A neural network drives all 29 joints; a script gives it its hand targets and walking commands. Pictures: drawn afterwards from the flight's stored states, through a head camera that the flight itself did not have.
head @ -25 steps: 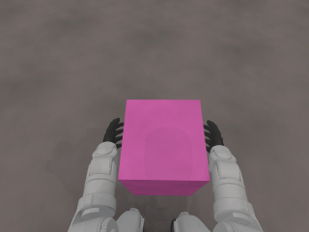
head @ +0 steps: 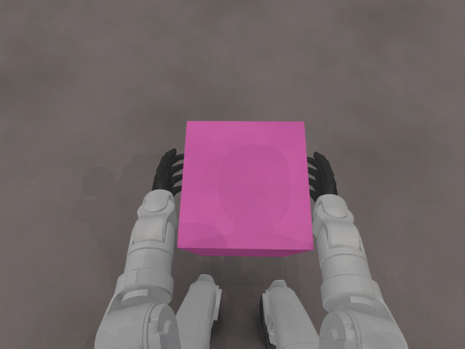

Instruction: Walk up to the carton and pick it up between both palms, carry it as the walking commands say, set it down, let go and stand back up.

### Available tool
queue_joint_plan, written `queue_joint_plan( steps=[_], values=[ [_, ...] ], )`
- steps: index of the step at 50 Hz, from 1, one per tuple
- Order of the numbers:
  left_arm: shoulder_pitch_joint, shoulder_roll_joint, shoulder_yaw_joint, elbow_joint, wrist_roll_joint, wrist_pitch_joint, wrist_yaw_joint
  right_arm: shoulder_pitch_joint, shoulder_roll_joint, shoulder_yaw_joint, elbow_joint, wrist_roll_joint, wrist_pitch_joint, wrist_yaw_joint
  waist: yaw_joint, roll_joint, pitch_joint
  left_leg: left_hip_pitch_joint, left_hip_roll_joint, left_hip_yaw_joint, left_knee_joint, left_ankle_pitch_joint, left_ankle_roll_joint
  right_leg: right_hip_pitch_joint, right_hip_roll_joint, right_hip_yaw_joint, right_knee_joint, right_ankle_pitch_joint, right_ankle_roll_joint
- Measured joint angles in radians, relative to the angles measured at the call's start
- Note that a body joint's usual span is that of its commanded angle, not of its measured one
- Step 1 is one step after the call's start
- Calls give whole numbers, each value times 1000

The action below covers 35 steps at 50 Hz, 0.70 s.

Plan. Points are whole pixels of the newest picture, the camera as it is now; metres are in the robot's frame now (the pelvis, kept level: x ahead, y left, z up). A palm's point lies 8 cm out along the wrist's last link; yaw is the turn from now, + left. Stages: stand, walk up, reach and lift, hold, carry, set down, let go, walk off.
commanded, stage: set down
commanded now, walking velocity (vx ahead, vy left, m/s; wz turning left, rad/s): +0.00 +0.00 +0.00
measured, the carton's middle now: (243, 200) +0.37 +0.01 -0.13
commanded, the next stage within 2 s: none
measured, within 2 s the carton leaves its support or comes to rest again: neither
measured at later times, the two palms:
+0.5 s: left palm (175, 196) +0.38 +0.16 -0.15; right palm (310, 198) +0.39 -0.13 -0.15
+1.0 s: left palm (182, 196) +0.40 +0.16 -0.24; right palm (300, 199) +0.41 -0.13 -0.24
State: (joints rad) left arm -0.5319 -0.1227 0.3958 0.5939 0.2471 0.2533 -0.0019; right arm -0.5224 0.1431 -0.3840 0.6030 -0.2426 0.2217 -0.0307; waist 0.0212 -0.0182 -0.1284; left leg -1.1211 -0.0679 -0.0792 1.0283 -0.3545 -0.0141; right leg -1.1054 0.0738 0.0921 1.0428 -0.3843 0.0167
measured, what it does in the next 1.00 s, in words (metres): lowers itself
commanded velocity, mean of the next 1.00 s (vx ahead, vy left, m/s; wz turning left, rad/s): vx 0.00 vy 0.00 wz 0.00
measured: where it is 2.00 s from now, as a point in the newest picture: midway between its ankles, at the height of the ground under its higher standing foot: (238, 332)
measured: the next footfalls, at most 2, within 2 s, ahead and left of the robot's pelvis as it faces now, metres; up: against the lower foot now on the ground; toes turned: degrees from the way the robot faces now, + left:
none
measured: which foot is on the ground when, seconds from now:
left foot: down 0.00-1.00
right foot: down 0.00-1.00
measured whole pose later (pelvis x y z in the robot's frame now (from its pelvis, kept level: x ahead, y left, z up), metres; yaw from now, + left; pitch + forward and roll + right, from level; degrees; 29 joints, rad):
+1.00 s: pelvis -0.03 +0.00 -0.15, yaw -1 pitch +39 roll -1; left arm -0.83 -0.01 0.36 0.75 0.14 0.19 0.09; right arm -0.83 0.03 -0.35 0.76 -0.12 0.17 -0.11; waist 0.02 -0.01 -0.14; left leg -1.79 -0.13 -0.10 1.64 -0.52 -0.04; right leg -1.77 0.14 0.09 1.64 -0.55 0.05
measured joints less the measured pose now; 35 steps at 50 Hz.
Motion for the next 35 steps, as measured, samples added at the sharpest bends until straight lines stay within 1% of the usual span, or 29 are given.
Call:
queue_joint_plan(
  steps=[20, 35],
  values=[
    [-70, 37, -32, 61, -71, -60, 50, -85, -48, 29, 68, 68, -51, -35, -4, 3, -62, -314, -24, -8, 267, -89, -7, -309, 26, 2, 261, -90, 13],
    [-171, 76, -41, 121, -96, -75, 69, -181, -84, 38, 122, 102, -64, -60, -2, 6, -60, -499, -42, -16, 444, -138, -18, -491, 47, -2, 435, -138, 22]
  ],
)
